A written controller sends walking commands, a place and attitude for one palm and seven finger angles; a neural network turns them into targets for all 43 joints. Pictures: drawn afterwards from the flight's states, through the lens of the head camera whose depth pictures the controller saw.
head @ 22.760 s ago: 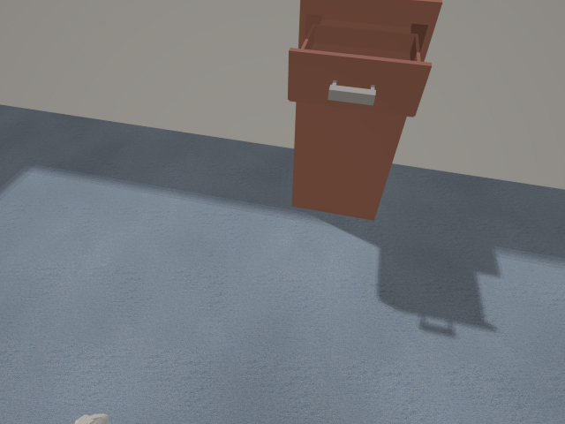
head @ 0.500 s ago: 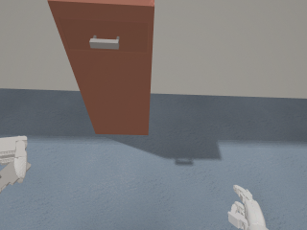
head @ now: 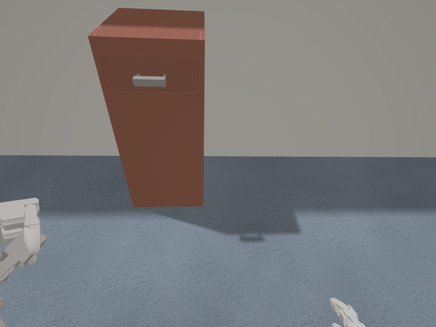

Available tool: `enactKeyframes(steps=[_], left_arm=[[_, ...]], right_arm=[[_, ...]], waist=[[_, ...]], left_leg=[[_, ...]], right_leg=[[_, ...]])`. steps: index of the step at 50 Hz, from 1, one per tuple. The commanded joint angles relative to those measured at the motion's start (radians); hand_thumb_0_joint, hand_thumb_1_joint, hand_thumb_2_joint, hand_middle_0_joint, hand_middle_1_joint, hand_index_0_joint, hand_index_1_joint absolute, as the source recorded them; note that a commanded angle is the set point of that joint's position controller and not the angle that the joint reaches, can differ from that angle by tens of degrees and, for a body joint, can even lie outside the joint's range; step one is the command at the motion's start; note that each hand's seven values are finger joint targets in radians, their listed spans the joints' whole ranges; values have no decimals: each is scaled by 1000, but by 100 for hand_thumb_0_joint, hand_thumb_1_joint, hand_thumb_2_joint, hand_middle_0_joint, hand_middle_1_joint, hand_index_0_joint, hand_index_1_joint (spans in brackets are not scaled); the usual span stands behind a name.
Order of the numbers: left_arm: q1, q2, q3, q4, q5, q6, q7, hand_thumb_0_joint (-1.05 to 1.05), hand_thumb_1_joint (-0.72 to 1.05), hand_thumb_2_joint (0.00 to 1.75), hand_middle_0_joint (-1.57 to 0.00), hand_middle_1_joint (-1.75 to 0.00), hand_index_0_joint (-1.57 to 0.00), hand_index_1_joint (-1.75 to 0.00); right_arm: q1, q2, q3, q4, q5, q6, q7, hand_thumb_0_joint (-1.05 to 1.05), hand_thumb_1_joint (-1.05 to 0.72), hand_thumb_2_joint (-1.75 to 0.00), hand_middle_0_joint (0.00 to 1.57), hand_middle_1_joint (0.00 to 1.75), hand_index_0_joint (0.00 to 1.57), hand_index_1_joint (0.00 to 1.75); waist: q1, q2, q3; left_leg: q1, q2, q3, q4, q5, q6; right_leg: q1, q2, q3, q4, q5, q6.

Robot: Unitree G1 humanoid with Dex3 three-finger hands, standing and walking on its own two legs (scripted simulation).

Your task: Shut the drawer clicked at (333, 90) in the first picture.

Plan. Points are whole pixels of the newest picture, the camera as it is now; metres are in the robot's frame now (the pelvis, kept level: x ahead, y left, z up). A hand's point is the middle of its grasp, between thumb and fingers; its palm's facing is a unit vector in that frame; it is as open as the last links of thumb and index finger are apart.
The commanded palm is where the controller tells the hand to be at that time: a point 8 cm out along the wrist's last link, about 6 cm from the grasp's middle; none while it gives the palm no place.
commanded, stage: stop stepping back and stand still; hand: left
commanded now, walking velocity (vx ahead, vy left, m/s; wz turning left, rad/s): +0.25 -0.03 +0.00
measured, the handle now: (150, 78) +0.96 +0.26 +0.05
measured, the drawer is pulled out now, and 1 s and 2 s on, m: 0.00 0.00 0.00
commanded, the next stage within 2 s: let the arm hang, fingers relaxed in 0.68 s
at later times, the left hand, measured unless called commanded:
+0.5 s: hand (4, 281) +0.13 +0.25 +0.18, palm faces +0.46 -0.76 -0.46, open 3.2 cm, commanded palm +0.07 +0.28 +0.19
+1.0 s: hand out of the picture +0.09 +0.23 -0.11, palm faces +0.07 -0.95 -0.31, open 3.0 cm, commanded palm none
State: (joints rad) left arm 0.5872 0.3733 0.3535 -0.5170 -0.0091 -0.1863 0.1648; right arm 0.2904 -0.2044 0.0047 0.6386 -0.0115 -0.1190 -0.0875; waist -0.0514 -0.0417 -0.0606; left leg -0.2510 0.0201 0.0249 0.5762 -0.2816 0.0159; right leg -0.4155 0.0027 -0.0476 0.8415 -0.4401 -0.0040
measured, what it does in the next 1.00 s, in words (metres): steps on the spot: right foot, then left foot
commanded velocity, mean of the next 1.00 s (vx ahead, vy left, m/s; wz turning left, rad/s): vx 0.05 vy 0.01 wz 0.00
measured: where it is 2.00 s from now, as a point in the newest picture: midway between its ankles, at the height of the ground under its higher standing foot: outside the picture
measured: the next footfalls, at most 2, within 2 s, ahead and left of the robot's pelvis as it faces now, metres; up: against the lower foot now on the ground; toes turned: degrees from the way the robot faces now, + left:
right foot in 0.08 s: +0.06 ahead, -0.09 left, +0.00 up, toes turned +3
left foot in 0.36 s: +0.02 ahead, +0.12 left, +0.00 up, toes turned +6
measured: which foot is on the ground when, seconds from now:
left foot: down 0.00-0.08, up 0.10-0.34, down 0.36-1.00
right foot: up 0.00-0.06, down 0.08-1.00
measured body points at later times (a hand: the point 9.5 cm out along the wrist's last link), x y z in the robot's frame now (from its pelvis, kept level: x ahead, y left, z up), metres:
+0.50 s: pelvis -0.04 -0.01 +0.00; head -0.07 +0.00 +0.45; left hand +0.10 +0.29 +0.20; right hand +0.13 -0.23 -0.07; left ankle -0.01 +0.13 -0.73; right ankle +0.01 -0.09 -0.71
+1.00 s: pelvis -0.04 +0.01 +0.00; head -0.03 +0.00 +0.45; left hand +0.09 +0.28 -0.09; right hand +0.11 -0.24 -0.12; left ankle -0.02 +0.11 -0.73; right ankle +0.02 -0.09 -0.73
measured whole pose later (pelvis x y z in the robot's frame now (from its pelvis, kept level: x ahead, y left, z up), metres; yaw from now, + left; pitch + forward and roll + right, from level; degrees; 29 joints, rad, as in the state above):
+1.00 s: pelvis -0.04 +0.01 +0.00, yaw +5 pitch -1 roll +1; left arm 0.23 0.25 0.04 0.65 0.03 0.05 0.01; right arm 0.15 -0.25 0.00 0.84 -0.02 -0.02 0.00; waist -0.03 0.01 0.03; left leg -0.27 -0.03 0.04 0.55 -0.26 0.02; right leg -0.32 -0.01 -0.03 0.58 -0.24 -0.03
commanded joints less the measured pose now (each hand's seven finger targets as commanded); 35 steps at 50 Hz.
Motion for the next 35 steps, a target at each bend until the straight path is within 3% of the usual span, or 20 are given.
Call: enactKeyframes(steps=[1, 2, 3, 4, 5, 8, 13, 15, 16, 18, 19, 20, 24, 25, 26, 27, 28, 31, 33, 35], left_arm=[[0, 156, 117, -194, 2, -73, 9, 0, 90, 90, -140, -160, -140, -160], [-21, 169, 124, -212, 6, -75, 8, 0, 90, 90, -140, -160, -140, -160], [-16, 175, 120, -186, 14, -77, 3, 0, 90, 90, -140, -160, -140, -160], [-27, 204, 142, -182, 4, -74, -2, 0, 90, 90, -140, -160, -140, -160], [-131, 219, 152, -234, -7, -99, -11, 0, 90, 90, -140, -160, -140, -160], [-96, 175, 127, -181, 0, -104, -17, 0, 90, 90, -140, -160, -140, -160], [-78, 154, 95, -169, 2, -98, -1, 0, 90, 90, -140, -160, -140, -160], [-86, 145, 89, -209, 3, -97, 11, 0, 90, 90, -140, -160, -140, -160], [-94, 149, 93, -225, 1, -100, 15, 0, 90, 90, -140, -160, -140, -160], [-98, 132, 86, -286, -1, -106, 18, 0, 90, 90, -140, -160, -140, -160], [-99, 163, 120, -265, 3, -100, 19, 0, 90, 90, -140, -160, -140, -160], [-55, 151, 122, -208, 0, -87, 9, 0, 90, 90, -140, -160, -140, -160], [11, 151, 122, -204, 8, -71, 9, 0, 90, 90, -140, -160, -140, -160], [-8, 156, 114, -199, 10, -70, 5, 0, 90, 90, -140, -160, -140, -160], [-30, 175, 128, -196, 5, -73, 1, 0, 90, 90, -140, -160, -140, -160], [-57, 186, 134, -216, -2, -70, 3, 0, 90, 90, -140, -160, -140, -160], [-104, 182, 129, -235, -3, -76, 3, 0, 90, 90, -140, -160, -140, -160], [-47, 157, 117, -231, -2, -82, 5, 0, 90, 90, -140, -160, -140, -160], [-31, 154, 116, -238, -3, -86, 10, 0, 90, 90, -140, -160, -140, -160], [-30, 149, 107, -279, -3, -97, 12, 0, 90, 90, -140, -160, -140, -160]], right_arm=[[-157, -122, -37, -163, 7, -63, 8, 0, -90, -90, 20, 30, 20, 30], [-166, -126, -42, -174, 8, -59, 6, 0, -90, -90, 20, 30, 20, 30], [-167, -126, -51, -171, 1, -49, 3, 0, -90, -90, 20, 30, 20, 30], [-165, -115, -64, -175, 5, -38, 11, 0, -90, -90, 20, 30, 20, 30], [-154, -137, -68, -156, -4, -45, 14, 0, -90, -90, 20, 30, 20, 30], [-119, -109, -56, -125, -4, -49, 11, 0, -90, -90, 20, 30, 20, 30], [-136, -93, -36, -133, -4, -59, -14, 0, -90, -90, 20, 30, 20, 30], [-129, -100, -36, -140, -8, -67, -20, 0, -90, -90, 20, 30, 20, 30], [-121, -110, -36, -144, -9, -69, -20, 0, -90, -90, 20, 30, 20, 30], [-118, -143, -45, -163, -2, -69, -12, 0, -90, -90, 20, 30, 20, 30], [-126, -125, -47, -161, 1, -68, -5, 0, -90, -90, 20, 30, 20, 30], [-131, -114, -49, -157, 8, -69, 3, 0, -90, -90, 20, 30, 20, 30], [-156, -110, -36, -161, 14, -65, 16, 0, -90, -90, 20, 30, 20, 30], [-161, -111, -40, -167, 13, -54, 16, 0, -90, -90, 20, 30, 20, 30], [-161, -107, -48, -171, 11, -45, 17, 0, -90, -90, 20, 30, 20, 30], [-169, -104, -47, -168, 8, -43, 21, 0, -90, -90, 20, 30, 20, 30], [-153, -95, -48, -143, 8, -46, 25, 0, -90, -90, 20, 30, 20, 30], [-143, -91, -39, -140, 6, -43, 20, 0, -90, -90, 20, 30, 20, 30], [-152, -88, -27, -141, 3, -46, 9, 0, -90, -90, 20, 30, 20, 30], [-163, -116, -36, -153, -4, -56, 0, 0, -90, -90, 20, 30, 20, 30]], waist=[[57, 228, 148], [63, 201, 140], [73, 32, 156], [67, -256, 125], [37, -186, 92], [23, -26, 78], [37, -117, 48], [36, -39, 24], [30, 34, 22], [33, 302, 16], [33, 268, 17], [28, 268, 58], [56, 181, 107], [50, 85, 130], [40, -67, 138], [39, -124, 117], [42, -110, 80], [40, -63, 37], [36, -30, 15], [52, 123, 20]], left_leg=[[-348, 195, -204, -328, -421, 121], [-418, 146, -142, -231, -431, 88], [-481, 38, -48, 36, -371, 48], [-500, -45, 21, 418, -262, 19], [-432, -25, -33, 602, -154, 6], [-295, 26, -23, 548, -68, 0], [-36, 8, 76, 111, -86, 26], [67, -11, 90, -82, -90, 39], [102, 10, 46, -164, -121, 55], [118, 236, -308, -334, -235, 149], [18, 300, -373, -375, -278, 189], [-77, 303, -365, -419, -406, 188], [-281, 184, -134, -260, -287, 93], [-312, 111, -67, -158, -264, 55], [-264, 16, -3, 41, -213, 18], [-229, -14, 7, 201, -155, 2], [-167, -12, -8, 289, -135, 0], [-92, 11, -23, 175, -98, 7], [43, 5, -6, -67, -17, 16], [78, 97, -126, -222, -14, 49]], right_leg=[[234, 11, -41, -136, -45, -10], [340, 16, -35, -262, -41, -19], [351, -52, 139, -449, -145, -71], [257, -303, 584, -682, -368, -172], [159, -372, 637, -731, -308, -185], [-26, -308, 444, -718, -415, -170], [-50, -251, 238, -670, -309, -121], [-4, -208, 201, -587, -255, -102], [7, -170, 178, -495, -204, -77], [-52, -4, 32, -117, -17, 4], [-29, 16, 7, 53, -48, 33], [-27, 1, 27, 122, -47, 21], [274, -14, -7, -277, 81, 13], [290, -36, 70, -403, 72, -5], [170, -137, 282, -561, -68, -63], [95, -282, 476, -679, -154, -119], [58, -309, 504, -708, -204, -142], [91, -265, 349, -622, -5, -140], [83, -199, 231, -544, 41, -91], [88, -96, 167, -444, 66, -29]])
